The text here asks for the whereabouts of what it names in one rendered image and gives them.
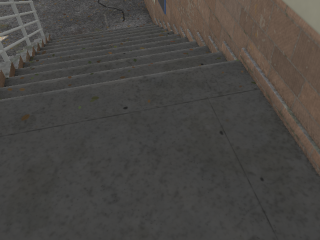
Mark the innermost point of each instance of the stairs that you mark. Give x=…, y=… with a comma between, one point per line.
x=103, y=56

